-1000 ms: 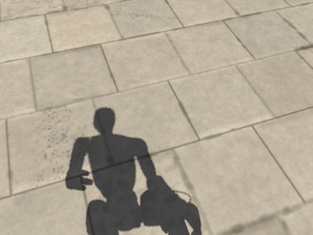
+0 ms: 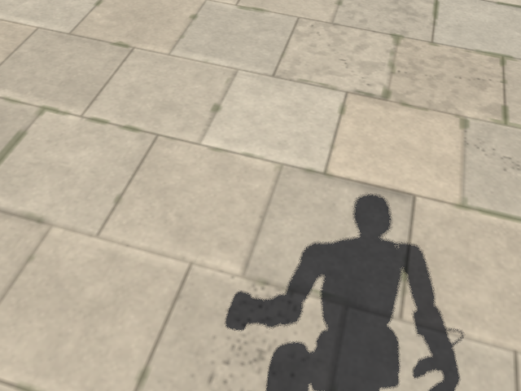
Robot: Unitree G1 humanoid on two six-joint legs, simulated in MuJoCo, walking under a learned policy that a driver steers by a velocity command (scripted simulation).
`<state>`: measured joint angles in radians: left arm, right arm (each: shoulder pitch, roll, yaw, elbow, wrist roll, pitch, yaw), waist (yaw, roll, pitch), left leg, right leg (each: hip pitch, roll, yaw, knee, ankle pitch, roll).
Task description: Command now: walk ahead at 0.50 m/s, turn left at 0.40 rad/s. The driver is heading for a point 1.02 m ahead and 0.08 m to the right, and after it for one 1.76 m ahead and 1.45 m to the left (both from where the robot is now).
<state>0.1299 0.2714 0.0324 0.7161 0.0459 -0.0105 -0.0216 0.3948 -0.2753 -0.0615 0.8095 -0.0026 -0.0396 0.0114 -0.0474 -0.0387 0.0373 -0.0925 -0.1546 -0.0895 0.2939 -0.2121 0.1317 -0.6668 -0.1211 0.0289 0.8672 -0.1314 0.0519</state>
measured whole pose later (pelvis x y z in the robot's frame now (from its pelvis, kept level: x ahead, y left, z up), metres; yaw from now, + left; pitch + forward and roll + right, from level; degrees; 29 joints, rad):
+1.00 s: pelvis +0.42 -0.01 -0.01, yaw +3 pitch -1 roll +0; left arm 0.25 0.21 0.01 1.00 0.03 0.03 0.02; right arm 0.23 -0.19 0.00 0.97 -0.01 -0.01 -0.02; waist 0.00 -0.02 0.02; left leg -0.29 -0.05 0.07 0.42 -0.11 0.08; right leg -0.25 -0.02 0.00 0.62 -0.39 -0.02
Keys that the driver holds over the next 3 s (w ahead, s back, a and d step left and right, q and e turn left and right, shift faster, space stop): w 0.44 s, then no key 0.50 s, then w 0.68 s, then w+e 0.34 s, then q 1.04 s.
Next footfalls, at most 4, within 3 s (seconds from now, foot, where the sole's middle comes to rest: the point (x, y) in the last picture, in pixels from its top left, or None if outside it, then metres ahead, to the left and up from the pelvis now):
0.22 right None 0.30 -0.13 -0.78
0.68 left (222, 370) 0.52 0.08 -0.78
1.04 right None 0.45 -0.12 -0.78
1.38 left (204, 351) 0.57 0.12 -0.78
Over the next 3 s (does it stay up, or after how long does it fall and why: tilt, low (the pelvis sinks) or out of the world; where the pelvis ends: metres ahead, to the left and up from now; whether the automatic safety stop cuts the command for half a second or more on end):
stays up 0.99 -0.04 0.00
